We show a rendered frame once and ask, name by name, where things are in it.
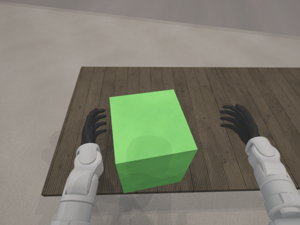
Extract left robot hand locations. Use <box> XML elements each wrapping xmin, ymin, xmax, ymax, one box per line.
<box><xmin>81</xmin><ymin>108</ymin><xmax>107</xmax><ymax>145</ymax></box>

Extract right robot hand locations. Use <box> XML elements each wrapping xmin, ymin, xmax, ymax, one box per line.
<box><xmin>220</xmin><ymin>104</ymin><xmax>260</xmax><ymax>144</ymax></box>

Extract table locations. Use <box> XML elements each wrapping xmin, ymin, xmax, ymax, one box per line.
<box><xmin>41</xmin><ymin>67</ymin><xmax>300</xmax><ymax>196</ymax></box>

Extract right robot forearm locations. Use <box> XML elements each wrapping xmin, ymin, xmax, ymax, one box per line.
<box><xmin>245</xmin><ymin>136</ymin><xmax>300</xmax><ymax>221</ymax></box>

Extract left robot forearm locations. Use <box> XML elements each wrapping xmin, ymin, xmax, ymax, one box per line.
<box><xmin>50</xmin><ymin>143</ymin><xmax>104</xmax><ymax>225</ymax></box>

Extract carton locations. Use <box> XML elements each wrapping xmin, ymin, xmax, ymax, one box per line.
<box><xmin>109</xmin><ymin>90</ymin><xmax>198</xmax><ymax>193</ymax></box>

